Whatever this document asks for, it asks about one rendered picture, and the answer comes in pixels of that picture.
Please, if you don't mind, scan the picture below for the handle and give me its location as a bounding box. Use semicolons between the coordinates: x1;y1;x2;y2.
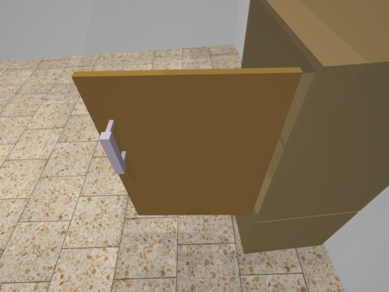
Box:
99;120;127;174

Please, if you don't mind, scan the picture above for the cupboard door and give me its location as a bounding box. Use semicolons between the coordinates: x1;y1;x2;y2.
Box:
72;68;303;215

